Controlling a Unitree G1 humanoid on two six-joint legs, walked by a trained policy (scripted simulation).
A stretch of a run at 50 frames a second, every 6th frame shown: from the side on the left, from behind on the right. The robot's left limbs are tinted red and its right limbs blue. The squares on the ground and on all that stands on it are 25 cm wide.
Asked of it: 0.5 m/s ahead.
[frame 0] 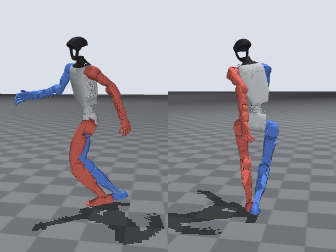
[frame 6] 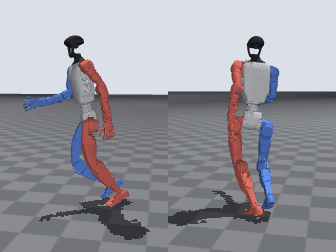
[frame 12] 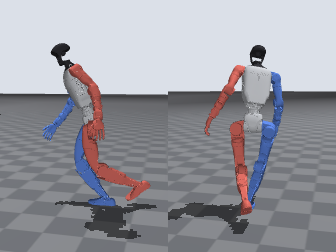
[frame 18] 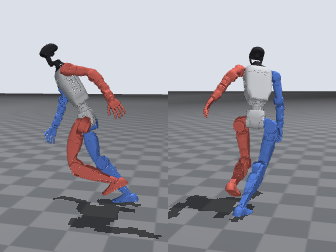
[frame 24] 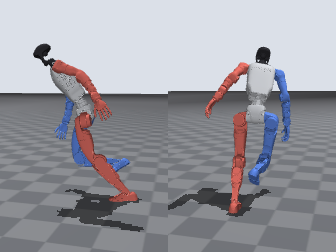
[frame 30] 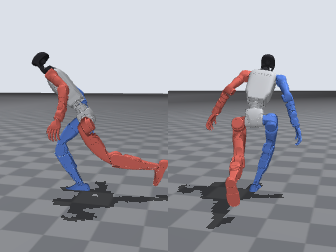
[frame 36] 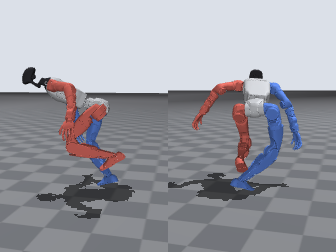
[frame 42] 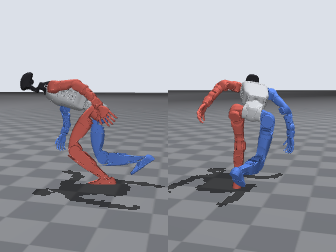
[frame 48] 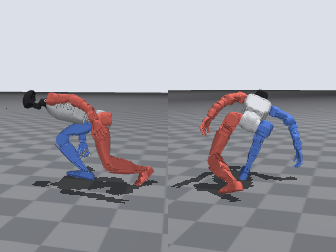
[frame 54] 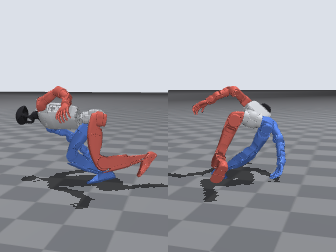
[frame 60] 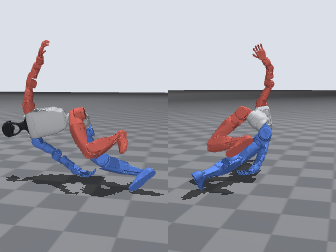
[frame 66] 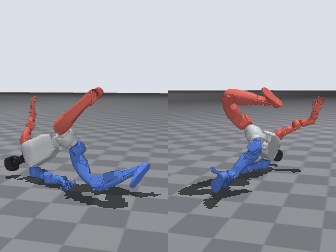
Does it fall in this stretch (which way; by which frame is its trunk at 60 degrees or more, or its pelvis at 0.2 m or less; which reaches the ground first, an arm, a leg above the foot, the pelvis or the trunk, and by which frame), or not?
yes: goes over forward; its trunk at 60 degrees or more by frame 36; the right arm reaches the ground first, by frame 54
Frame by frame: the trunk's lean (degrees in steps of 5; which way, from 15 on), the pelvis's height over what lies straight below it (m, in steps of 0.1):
0: 15 forward and to its left, 0.7
6: 10, 0.7
12: 25 forward, 0.7
18: 30 forward, 0.7
24: 40 forward, 0.7
30: 45 forward, 0.6
36: 65 forward, 0.6
42: 70 forward, 0.5
48: 75 forward, 0.4
54: 90 forward, 0.4
60: 100 forward, 0.4
66: 120 forward, 0.3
